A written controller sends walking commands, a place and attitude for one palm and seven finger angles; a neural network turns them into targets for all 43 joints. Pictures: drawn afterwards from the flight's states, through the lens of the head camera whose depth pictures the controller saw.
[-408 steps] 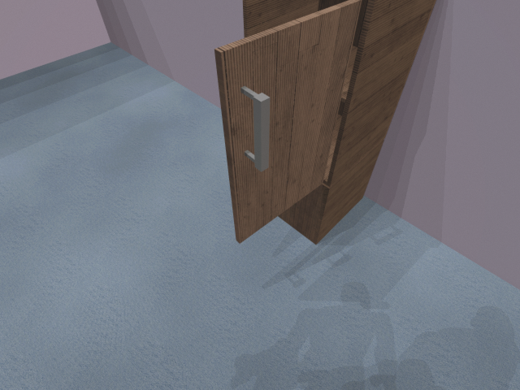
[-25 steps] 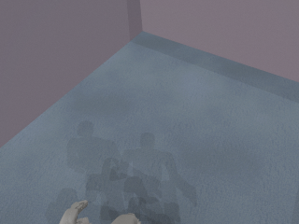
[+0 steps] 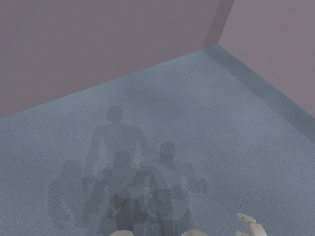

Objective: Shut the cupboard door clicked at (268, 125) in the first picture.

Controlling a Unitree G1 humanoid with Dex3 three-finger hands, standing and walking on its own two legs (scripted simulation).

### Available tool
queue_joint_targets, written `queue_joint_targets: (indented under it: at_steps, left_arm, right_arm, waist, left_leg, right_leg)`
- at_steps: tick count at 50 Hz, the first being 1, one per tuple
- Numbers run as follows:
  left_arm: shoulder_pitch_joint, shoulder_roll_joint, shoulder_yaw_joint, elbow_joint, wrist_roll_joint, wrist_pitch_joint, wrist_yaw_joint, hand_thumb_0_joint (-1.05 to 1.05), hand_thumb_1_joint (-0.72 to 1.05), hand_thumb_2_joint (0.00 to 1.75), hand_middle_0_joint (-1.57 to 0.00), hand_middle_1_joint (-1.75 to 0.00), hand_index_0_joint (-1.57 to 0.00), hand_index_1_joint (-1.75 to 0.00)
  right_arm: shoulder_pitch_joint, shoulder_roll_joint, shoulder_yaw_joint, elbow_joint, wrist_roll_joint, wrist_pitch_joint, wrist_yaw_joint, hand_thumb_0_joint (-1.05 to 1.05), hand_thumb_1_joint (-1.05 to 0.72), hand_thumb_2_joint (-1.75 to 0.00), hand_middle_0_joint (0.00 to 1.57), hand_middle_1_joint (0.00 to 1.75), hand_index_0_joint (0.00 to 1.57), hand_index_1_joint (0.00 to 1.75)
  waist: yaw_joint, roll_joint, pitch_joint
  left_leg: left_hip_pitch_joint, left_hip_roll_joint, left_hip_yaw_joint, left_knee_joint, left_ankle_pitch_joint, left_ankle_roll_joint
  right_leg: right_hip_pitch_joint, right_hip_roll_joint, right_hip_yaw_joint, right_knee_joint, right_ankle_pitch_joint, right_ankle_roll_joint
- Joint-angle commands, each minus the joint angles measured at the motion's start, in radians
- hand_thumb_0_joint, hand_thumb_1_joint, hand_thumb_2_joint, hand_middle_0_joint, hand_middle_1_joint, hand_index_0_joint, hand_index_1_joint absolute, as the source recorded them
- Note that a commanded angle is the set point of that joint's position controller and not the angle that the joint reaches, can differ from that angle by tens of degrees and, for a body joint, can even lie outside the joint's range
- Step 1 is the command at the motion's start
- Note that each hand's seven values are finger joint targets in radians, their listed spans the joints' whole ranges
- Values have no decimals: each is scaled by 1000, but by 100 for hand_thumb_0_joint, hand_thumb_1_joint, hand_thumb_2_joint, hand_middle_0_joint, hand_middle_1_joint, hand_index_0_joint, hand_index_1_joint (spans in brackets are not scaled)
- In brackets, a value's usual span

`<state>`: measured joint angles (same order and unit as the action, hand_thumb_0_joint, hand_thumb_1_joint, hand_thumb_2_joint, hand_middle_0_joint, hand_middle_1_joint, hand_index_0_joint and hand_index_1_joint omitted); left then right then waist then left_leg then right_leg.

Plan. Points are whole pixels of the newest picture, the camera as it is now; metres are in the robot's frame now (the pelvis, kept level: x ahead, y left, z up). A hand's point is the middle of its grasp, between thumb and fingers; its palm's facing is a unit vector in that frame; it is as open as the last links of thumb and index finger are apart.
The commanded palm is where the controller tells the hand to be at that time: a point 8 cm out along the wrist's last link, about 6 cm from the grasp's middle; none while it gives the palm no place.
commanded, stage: walk to a spot facing it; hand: left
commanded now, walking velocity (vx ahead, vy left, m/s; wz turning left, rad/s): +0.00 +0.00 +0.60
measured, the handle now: out of the picture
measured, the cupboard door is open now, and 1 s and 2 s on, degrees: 86 86 86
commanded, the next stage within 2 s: none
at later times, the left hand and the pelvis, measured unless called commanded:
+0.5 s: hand out of the picture +0.11 +0.18 -0.14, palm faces +0.24 -0.93 -0.26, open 7.4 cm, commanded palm none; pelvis +0.02 -0.05 +0.01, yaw +16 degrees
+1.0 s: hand out of the picture -0.11 +0.13 -0.17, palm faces +0.62 -0.75 -0.25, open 7.3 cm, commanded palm none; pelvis +0.02 -0.04 +0.00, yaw +36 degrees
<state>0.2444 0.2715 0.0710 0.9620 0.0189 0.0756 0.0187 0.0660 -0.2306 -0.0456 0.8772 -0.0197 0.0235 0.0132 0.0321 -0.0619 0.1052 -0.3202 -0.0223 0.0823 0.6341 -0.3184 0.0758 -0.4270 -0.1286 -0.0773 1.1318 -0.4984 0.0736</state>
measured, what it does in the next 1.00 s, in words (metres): steps on the spot, turning left: right foot, then left foot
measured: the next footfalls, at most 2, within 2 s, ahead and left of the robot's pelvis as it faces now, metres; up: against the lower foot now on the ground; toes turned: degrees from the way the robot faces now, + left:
right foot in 0.50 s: +0.08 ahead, -0.15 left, +0.00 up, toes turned +17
left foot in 1.00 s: +0.00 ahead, +0.07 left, +0.00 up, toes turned +42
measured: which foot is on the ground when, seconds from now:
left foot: down 0.00-0.50, up 0.52-0.98, down 1.00-1.00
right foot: up 0.00-0.48, down 0.50-1.00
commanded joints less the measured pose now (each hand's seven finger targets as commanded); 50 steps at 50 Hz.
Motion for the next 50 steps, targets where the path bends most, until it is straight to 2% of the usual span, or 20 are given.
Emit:
queue_joint_targets:
  at_steps: [1, 4, 9, 15, 20, 22, 23, 24, 25, 26, 27, 29, 31, 33, 37, 42, 46, 48, 49, 50]
  left_arm:
    - [-42, 70, 23, -103, 6, -35, -9, 0, 90, 90, -20, -30, -20, -30]
    - [-24, 73, 24, -96, 7, -35, -9, 0, 90, 90, -20, -30, -20, -30]
    - [-90, 68, 22, -123, 5, -41, -3, 0, 90, 90, -20, -30, -20, -30]
    - [-176, 48, 12, -160, -4, -51, 2, 0, 90, 90, -20, -30, -20, -30]
    - [-158, 37, 6, -163, -15, -55, 9, 0, 90, 90, -20, -30, -20, -30]
    - [-94, 49, 10, -146, -18, -62, 14, 0, 90, 90, -20, -30, -20, -30]
    - [-52, 58, 17, -135, -20, -67, 17, 0, 90, 90, -20, -30, -20, -30]
    - [-23, 112, 27, -130, -13, -76, 24, 0, 90, 90, -20, -30, -20, -30]
    - [-28, 185, 40, -138, 2, -80, 30, 0, 90, 90, -20, -30, -20, -30]
    - [-31, 180, 27, -145, 0, -76, 30, 0, 90, 90, -20, -30, -20, -30]
    - [-106, 136, 14, -161, -4, -73, 31, 0, 90, 90, -20, -30, -20, -30]
    - [-143, 72, 0, -158, -11, -84, 23, 0, 90, 90, -20, -30, -20, -30]
    - [-114, 54, -5, -149, -15, -92, 18, 0, 90, 90, -20, -30, -20, -30]
    - [-56, 57, -2, -138, -12, -96, 21, 0, 90, 90, -20, -30, -20, -30]
    - [45, 77, 9, -104, -3, -98, 23, 0, 90, 90, -20, -30, -20, -30]
    - [89, 100, 16, -84, 8, -93, 20, 0, 90, 90, -20, -30, -20, -30]
    - [76, 138, 27, -82, 13, -87, 12, 0, 90, 90, -20, -30, -20, -30]
    - [46, 149, 32, -85, 5, -87, 6, 0, 90, 90, -20, -30, -20, -30]
    - [24, 141, 29, -99, -4, -84, 1, 0, 90, 90, -20, -30, -20, -30]
    - [3, 66, 13, -138, -13, -80, -9, 0, 90, 90, -20, -30, -20, -30]
  right_arm:
    - [79, -197, -49, -26, 6, -11, -32, 0, -90, -90, 20, 30, 20, 30]
    - [93, -186, -48, -18, 8, -15, -30, 0, -90, -90, 20, 30, 20, 30]
    - [154, -184, -58, 6, 5, -14, -28, 0, -90, -90, 20, 30, 20, 30]
    - [220, -179, -67, 26, -4, -11, -30, 0, -90, -90, 20, 30, 20, 30]
    - [205, -182, -77, 25, -8, 2, -31, 0, -90, -90, 20, 30, 20, 30]
    - [167, -173, -78, 15, -1, 6, -30, 0, -90, -90, 20, 30, 20, 30]
    - [151, -161, -77, 10, 4, 7, -28, 0, -90, -90, 20, 30, 20, 30]
    - [164, -115, -73, 7, 15, 7, -22, 0, -90, -90, 20, 30, 20, 30]
    - [178, -65, -67, -10, 20, 5, -23, 0, -90, -90, 20, 30, 20, 30]
    - [171, -125, -78, -7, 3, 11, -17, 0, -90, -90, 20, 30, 20, 30]
    - [194, -111, -80, 2, -2, 21, -8, 0, -90, -90, 20, 30, 20, 30]
    - [197, -101, -78, 46, -2, 41, 2, 0, -90, -90, 20, 30, 20, 30]
    - [192, -87, -72, 43, 2, 45, 9, 0, -90, -90, 20, 30, 20, 30]
    - [152, -83, -65, 38, 4, 46, 11, 0, -90, -90, 20, 30, 20, 30]
    - [53, -68, -51, 11, 5, 45, 11, 0, -90, -90, 20, 30, 20, 30]
    - [-27, -55, -36, -13, 8, 40, 16, 0, -90, -90, 20, 30, 20, 30]
    - [-42, -61, -29, -35, 12, 28, 17, 0, -90, -90, 20, 30, 20, 30]
    - [45, -89, -36, -23, 7, 17, 13, 0, -90, -90, 20, 30, 20, 30]
    - [130, -145, -51, -4, 2, 9, 11, 0, -90, -90, 20, 30, 20, 30]
    - [209, -274, -84, 8, -6, -2, 3, 0, -90, -90, 20, 30, 20, 30]
  waist:
    - [-39, 189, -100]
    - [-28, 183, -125]
    - [-49, 164, -127]
    - [-76, 187, -152]
    - [-66, 227, -172]
    - [-30, 217, -169]
    - [-6, 183, -181]
    - [7, 43, -188]
    - [11, -240, -179]
    - [0, -155, -151]
    - [-44, -59, -102]
    - [-78, -135, -63]
    - [-73, -154, -73]
    - [-51, -122, -93]
    - [-4, -107, -114]
    - [12, -147, -91]
    - [4, -170, -94]
    - [-53, -119, -151]
    - [-106, -11, -209]
    - [-148, 320, -258]
  left_leg:
    - [151, 245, -297, -340, 397, 35]
    - [161, 223, -300, -351, 342, 36]
    - [200, 227, -387, -347, 306, 63]
    - [234, 232, -486, -297, 415, 99]
    - [154, 196, -532, -255, 487, 81]
    - [54, 168, -536, -220, 440, 57]
    - [-19, 133, -518, -194, 343, 24]
    - [-183, 71, -451, -104, 105, -30]
    - [-338, -69, -216, 146, -231, -116]
    - [-276, -47, -179, 371, -292, -120]
    - [-257, -22, -189, 472, -219, -121]
    - [-272, 18, -148, 582, -104, -146]
    - [-279, 27, -117, 599, -40, -159]
    - [-288, 37, -98, 564, -29, -169]
    - [-295, 49, -67, 430, -91, -170]
    - [-213, 49, -14, 246, -122, -150]
    - [-89, 28, 33, 85, -112, -118]
    - [96, 6, 48, -100, 33, -98]
    - [289, 67, -29, -185, 227, -63]
    - [454, 374, -439, -226, 614, 82]
  right_leg:
    - [-158, 4, 98, 90, 166, 18]
    - [-145, 15, 103, 47, 202, 27]
    - [-173, 32, 113, -22, 196, 37]
    - [-133, 68, 120, -180, 117, 25]
    - [61, 133, 101, -405, 75, -6]
    - [219, 145, 101, -566, 178, -17]
    - [342, 126, 103, -711, 271, -23]
    - [511, -15, 229, -829, 272, -51]
    - [557, -291, 491, -881, 304, -160]
    - [360, -376, 481, -885, 363, -235]
    - [286, -320, 364, -883, 375, -237]
    - [280, -179, 193, -836, 560, -177]
    - [305, -140, 88, -814, 673, -145]
    - [369, -150, 67, -790, 771, -136]
    - [471, -196, 55, -751, 890, -167]
    - [442, -225, 10, -716, 928, -179]
    - [382, -248, -23, -665, 899, -178]
    - [314, -228, -89, -530, 859, -129]
    - [182, -193, -128, -351, 703, -77]
    - [-122, -25, -137, -80, -27, 8]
